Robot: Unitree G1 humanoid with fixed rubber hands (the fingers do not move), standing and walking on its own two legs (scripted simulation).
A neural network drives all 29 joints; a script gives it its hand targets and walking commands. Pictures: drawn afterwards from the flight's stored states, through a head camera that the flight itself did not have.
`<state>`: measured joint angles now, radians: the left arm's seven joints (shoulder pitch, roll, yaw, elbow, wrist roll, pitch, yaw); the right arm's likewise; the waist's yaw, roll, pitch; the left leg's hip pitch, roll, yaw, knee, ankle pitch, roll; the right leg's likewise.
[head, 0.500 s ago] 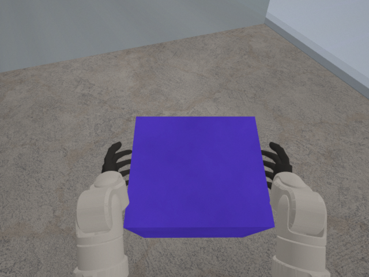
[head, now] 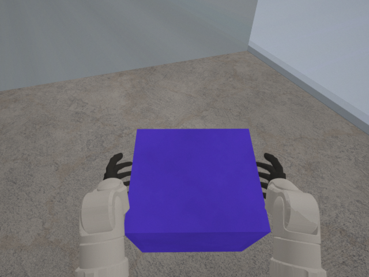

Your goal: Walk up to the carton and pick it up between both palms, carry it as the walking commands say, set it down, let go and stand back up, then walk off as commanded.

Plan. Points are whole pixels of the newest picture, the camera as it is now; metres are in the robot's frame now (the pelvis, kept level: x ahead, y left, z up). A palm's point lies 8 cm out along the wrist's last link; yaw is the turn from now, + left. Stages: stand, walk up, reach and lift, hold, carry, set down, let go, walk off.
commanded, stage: carry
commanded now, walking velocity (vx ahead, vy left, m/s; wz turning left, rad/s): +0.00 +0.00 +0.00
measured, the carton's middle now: (192, 194) +0.31 +0.01 +0.01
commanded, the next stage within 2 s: hold in 1.54 s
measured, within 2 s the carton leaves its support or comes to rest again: neither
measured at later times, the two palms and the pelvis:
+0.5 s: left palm (109, 192) +0.26 +0.18 +0.08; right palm (271, 199) +0.26 -0.15 +0.08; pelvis -0.01 +0.02 +0.00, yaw +0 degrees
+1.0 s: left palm (105, 185) +0.28 +0.20 +0.07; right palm (262, 192) +0.28 -0.13 +0.07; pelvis +0.01 +0.03 +0.00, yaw +0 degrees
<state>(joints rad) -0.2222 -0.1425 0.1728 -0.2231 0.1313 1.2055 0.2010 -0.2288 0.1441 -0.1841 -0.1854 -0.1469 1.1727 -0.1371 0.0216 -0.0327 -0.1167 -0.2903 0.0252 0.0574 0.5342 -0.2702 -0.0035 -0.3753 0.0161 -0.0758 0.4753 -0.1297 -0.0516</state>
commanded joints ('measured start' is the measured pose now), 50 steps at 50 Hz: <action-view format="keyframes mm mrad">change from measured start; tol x2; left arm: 1 -587 -925 -732 4 -463 -9 -431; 11 -566 -919 -681 49 -420 -53 -424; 33 -446 -839 -645 -6 -356 -127 -392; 50 -381 -786 -615 22 -312 -188 -381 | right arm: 1 -506 916 699 0 426 13 364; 13 -538 909 693 10 424 -34 365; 29 -439 846 654 -35 380 -87 346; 50 -396 779 621 -41 331 -163 337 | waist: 1 -26 36 -155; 23 -21 23 -222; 50 -27 37 -221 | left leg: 1 -17 94 -78 -116 -103 10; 7 -61 101 -110 -150 -135 20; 12 -71 96 -113 -149 -124 27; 50 18 104 -98 -100 136 50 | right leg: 1 71 -164 196 -154 -208 5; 9 114 -150 157 -126 -175 6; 15 122 -153 155 -117 -163 5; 35 144 -153 128 -63 -11 8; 50 141 -149 111 -27 40 10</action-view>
